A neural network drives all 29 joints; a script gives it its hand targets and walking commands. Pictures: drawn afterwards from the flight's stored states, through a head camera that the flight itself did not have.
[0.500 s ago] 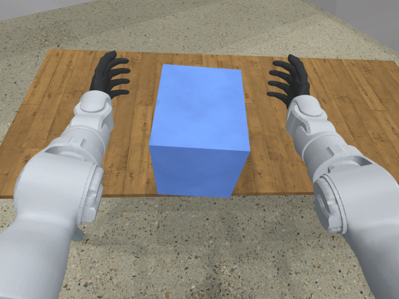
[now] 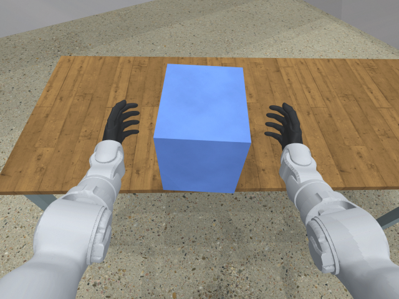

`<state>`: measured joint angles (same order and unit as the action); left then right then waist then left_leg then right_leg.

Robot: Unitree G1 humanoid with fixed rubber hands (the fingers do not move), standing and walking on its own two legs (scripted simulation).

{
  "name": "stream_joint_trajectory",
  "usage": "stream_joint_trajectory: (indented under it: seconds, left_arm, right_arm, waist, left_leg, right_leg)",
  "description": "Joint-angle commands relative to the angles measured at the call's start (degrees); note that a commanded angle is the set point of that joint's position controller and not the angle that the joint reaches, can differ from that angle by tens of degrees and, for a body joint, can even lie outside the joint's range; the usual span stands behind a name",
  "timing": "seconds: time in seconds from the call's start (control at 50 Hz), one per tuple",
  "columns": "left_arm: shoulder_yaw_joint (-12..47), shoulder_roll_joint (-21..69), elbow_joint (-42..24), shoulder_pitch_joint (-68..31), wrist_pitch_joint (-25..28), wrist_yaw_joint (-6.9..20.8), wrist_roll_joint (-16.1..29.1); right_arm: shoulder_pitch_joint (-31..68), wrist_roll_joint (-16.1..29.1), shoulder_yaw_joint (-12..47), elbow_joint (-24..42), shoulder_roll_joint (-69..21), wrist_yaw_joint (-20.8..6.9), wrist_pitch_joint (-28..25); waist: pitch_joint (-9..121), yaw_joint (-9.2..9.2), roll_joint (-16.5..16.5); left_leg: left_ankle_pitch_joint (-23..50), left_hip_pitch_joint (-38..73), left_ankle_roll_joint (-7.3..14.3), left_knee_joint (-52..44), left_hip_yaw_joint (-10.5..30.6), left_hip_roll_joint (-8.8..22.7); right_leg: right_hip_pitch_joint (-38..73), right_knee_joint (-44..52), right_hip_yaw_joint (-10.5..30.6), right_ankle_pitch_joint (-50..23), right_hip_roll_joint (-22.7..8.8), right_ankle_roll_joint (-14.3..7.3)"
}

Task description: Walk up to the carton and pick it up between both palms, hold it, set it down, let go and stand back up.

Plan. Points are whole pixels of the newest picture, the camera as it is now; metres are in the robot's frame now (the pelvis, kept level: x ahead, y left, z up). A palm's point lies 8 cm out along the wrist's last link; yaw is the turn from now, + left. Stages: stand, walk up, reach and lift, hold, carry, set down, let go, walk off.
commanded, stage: set down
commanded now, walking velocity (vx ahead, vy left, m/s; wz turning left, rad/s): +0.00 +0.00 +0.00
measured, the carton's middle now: (201, 130) +0.55 -0.02 -0.04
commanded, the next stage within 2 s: none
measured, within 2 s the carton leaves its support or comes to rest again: neither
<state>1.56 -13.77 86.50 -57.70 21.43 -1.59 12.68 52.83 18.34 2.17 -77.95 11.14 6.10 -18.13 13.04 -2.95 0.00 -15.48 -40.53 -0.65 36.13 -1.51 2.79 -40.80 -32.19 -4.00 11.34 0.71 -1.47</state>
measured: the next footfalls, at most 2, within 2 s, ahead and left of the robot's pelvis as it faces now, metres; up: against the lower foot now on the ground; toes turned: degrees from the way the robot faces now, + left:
none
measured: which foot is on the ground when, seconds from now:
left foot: down 0.00-1.00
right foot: down 0.00-1.00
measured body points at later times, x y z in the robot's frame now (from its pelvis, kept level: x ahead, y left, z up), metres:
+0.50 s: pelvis +0.00 +0.00 +0.00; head +0.05 +0.02 +0.45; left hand +0.42 +0.18 +0.03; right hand +0.40 -0.19 +0.03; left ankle +0.00 +0.12 -0.72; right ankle +0.03 -0.11 -0.72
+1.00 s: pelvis +0.01 +0.00 +0.00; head +0.06 +0.02 +0.45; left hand +0.34 +0.21 -0.02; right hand +0.32 -0.18 -0.02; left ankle +0.00 +0.12 -0.72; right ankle +0.03 -0.11 -0.72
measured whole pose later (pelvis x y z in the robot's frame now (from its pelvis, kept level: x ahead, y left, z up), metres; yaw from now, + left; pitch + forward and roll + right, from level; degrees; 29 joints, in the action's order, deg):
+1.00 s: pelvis +0.01 +0.00 +0.00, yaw +1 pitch +10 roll -2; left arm -1.2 -11.9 62.6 -22.2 30.5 1.7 8.1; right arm 21.8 13.7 1.7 -68.7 5.1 5.8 -37.0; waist 5.5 -1.7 0.7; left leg -19.6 -30.0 -0.8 39.3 0.7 2.6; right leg -29.6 -34.3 -4.0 15.1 1.5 -1.3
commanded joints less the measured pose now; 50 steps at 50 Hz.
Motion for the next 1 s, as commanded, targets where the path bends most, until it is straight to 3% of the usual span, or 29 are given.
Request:
stream_joint_trajectory:
  seconds: [0.0, 0.16, 0.5, 0.78, 0.98]
  left_arm:
    - [0.2, -6.2, -5.6, -20.4, 1.7, 0.0, 0.5]
    - [-0.6, -5.8, -6.4, -17.1, 2.4, 0.5, -0.1]
    - [-4.0, -3.8, -15.2, -3.3, 5.8, 1.4, -3.5]
    - [-3.8, -2.7, -23.8, 14.2, 9.2, 2.6, -4.4]
    - [-3.3, -3.4, -32.2, 26.4, 10.8, 3.5, -4.5]
  right_arm:
    - [21.9, 0.4, 0.0, 5.3, 7.3, 0.0, -1.7]
    - [18.2, 0.6, 0.5, 4.9, 5.9, 0.4, -3.1]
    - [5.5, -2.7, -1.2, 8.7, 2.4, 1.4, -10.4]
    - [-10.2, -3.6, -0.8, 10.7, 0.1, 0.3, -17.3]
    - [-21.2, -5.3, -1.3, 16.3, -1.6, -0.6, -21.2]
  waist:
    - [28.5, -0.02, -1.8]
    - [25.6, 0.22, -1.7]
    - [22.0, 0.6, -2.4]
    - [15.0, 1.0, -2.6]
    - [10.0, 1.52, -3.0]
  left_leg:
    - [16.3, 14.9, -2.5, -0.7, 0.3, -3.2]
    - [14.5, 14.4, -2.3, -1.2, 0.4, -3.6]
    - [16.3, 16.8, -2.9, 0.0, 0.9, -3.9]
    - [17.2, 19.8, -3.3, 0.8, 1.9, -3.5]
    - [15.5, 20.7, -3.0, 0.1, 2.2, -3.4]
  right_leg:
    - [15.8, 1.0, 1.4, -11.9, 1.1, 2.2]
    - [16.4, 1.7, 1.8, -9.8, 0.9, 2.3]
    - [18.6, 1.6, 2.1, -10.5, 1.5, 2.1]
    - [19.2, 1.4, 2.3, -9.1, 1.9, 0.9]
    - [21.6, 1.7, 3.0, -7.2, 1.5, -0.2]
